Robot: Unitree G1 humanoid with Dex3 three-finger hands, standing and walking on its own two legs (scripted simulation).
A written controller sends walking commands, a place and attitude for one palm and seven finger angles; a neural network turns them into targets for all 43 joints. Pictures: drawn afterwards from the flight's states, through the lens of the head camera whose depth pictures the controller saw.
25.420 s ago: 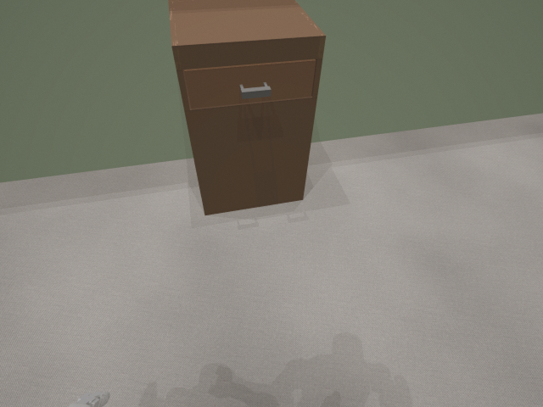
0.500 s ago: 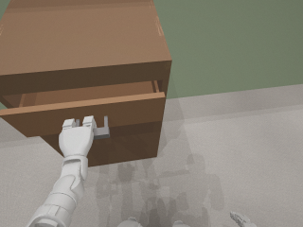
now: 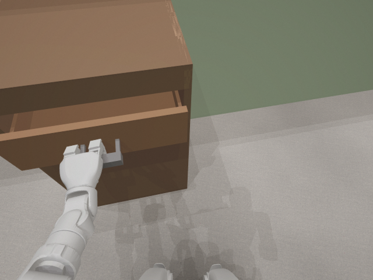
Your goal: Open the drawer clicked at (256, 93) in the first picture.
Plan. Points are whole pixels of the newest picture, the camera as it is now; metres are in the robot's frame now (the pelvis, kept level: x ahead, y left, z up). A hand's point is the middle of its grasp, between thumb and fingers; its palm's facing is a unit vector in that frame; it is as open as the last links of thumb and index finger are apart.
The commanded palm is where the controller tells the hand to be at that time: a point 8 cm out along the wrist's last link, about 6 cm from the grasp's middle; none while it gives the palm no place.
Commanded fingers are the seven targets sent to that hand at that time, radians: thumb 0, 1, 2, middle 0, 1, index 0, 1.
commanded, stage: pull the drawer open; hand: left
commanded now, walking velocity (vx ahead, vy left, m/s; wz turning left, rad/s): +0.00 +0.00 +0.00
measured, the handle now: (100, 153) +0.41 +0.22 -0.04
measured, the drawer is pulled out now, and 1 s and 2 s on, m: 0.07 0.29 0.30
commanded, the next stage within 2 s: open the thumb to release the handle in 1.24 s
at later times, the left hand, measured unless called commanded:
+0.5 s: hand (92, 229) +0.24 +0.21 -0.06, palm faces -0.05 -0.14 -0.99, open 5.6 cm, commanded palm +0.20 +0.20 +0.00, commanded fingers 0.00 0.90 0.90 -0.40 -1.35 -0.40 -1.35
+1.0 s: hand out of the picture +0.14 +0.19 -0.06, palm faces -0.09 -0.18 -0.98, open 5.7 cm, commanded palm +0.09 +0.18 +0.00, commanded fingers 0.00 0.90 0.90 -0.40 -1.35 -0.40 -1.35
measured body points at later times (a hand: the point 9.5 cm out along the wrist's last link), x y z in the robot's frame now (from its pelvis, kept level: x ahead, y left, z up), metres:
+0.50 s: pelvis +0.02 +0.01 +0.01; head +0.08 +0.01 +0.45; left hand +0.24 +0.22 -0.01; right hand +0.23 -0.22 -0.09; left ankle -0.01 +0.09 -0.67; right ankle -0.01 -0.10 -0.67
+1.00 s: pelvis +0.00 -0.01 -0.02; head +0.05 -0.03 +0.43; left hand +0.14 +0.20 +0.00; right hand +0.24 -0.20 -0.11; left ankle -0.01 +0.09 -0.67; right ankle -0.01 -0.10 -0.67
